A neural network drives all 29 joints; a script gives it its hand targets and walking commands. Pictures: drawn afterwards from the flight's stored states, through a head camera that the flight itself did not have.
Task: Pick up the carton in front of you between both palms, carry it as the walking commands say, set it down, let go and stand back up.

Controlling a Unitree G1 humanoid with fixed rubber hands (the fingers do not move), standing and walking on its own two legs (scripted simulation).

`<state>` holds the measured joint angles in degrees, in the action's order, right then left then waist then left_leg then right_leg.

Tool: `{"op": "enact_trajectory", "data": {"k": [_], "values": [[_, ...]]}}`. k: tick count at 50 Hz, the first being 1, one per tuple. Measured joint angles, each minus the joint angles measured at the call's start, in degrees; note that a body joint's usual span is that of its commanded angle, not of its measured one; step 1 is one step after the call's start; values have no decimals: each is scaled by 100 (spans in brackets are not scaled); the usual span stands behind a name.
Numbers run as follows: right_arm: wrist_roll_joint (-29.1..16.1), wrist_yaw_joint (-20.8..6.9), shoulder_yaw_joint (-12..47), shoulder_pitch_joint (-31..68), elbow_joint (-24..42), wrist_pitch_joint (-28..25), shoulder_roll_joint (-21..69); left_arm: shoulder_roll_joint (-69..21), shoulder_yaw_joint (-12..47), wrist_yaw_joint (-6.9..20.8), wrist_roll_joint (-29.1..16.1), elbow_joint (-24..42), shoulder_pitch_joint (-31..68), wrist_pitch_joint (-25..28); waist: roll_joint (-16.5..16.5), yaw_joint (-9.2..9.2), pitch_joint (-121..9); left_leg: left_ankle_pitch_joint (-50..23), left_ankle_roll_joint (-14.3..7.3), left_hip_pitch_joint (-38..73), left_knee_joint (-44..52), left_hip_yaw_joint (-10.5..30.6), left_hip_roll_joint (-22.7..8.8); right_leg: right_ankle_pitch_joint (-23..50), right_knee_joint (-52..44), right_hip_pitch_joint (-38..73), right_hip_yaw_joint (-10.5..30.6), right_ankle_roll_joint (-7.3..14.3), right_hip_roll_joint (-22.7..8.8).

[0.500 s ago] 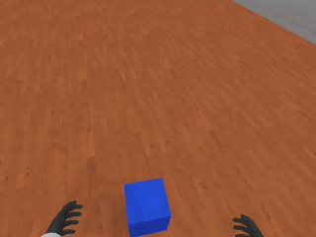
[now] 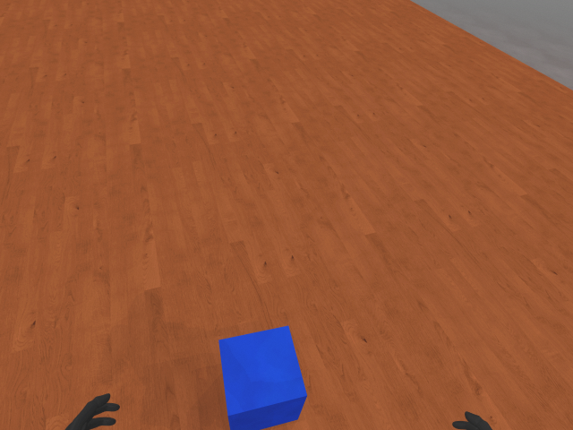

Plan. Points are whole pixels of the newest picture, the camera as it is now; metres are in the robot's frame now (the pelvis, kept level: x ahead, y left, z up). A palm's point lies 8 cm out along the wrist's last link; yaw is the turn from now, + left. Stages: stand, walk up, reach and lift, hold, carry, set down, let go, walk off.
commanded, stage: stand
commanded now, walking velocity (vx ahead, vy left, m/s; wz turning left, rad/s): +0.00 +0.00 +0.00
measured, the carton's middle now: (260, 381) +0.41 +0.04 -0.65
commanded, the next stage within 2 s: none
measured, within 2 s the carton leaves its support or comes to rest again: neither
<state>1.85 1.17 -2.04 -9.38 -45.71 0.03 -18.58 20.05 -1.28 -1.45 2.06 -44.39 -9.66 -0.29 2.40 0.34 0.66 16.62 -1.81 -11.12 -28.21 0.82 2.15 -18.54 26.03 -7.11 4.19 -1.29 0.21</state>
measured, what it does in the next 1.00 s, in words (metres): stands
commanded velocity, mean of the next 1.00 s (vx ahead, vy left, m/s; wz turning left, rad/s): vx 0.00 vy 0.00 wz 0.00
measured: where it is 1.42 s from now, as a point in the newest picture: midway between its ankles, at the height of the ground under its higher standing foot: outside the picture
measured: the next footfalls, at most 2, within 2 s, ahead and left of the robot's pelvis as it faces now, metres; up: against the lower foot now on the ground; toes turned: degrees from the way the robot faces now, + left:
none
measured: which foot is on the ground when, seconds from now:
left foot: down 0.00-1.00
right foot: down 0.00-1.00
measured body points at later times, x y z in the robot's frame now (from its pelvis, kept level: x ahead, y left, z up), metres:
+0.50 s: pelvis -0.02 +0.00 +0.01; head -0.02 +0.01 +0.46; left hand +0.10 +0.30 -0.11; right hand +0.10 -0.31 -0.09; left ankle -0.02 +0.10 -0.74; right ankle -0.05 -0.14 -0.74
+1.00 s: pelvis -0.03 -0.01 +0.01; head -0.03 +0.01 +0.46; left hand +0.07 +0.30 -0.12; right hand +0.08 -0.32 -0.10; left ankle -0.02 +0.10 -0.74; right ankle -0.05 -0.14 -0.74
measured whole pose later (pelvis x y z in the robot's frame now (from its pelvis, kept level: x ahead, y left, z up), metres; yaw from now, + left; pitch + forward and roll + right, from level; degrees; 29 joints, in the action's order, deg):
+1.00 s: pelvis -0.03 -0.01 +0.01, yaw +0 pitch -2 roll +0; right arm 0.7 0.6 -0.2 -6.9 -58.2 -0.6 -21.7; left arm 22.3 0.3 -0.7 1.3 -57.0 -8.4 0.7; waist 1.3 0.2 1.6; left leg 11.2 -1.1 -8.4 -21.9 1.4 1.5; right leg -13.3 20.0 -4.5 3.5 -0.9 0.4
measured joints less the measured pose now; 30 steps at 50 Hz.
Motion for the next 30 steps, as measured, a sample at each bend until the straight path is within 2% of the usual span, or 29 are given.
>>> {"op": "enact_trajectory", "data": {"k": [30], "values": [[-71, -41, 108, 158, -898, -45, -229, 148, 111, 42, -48, -918, 27, 71, -73, -17, 59, -406, 43, 259, 503, 14, -45, 391, -464, 237, -27, 21, 3]]}}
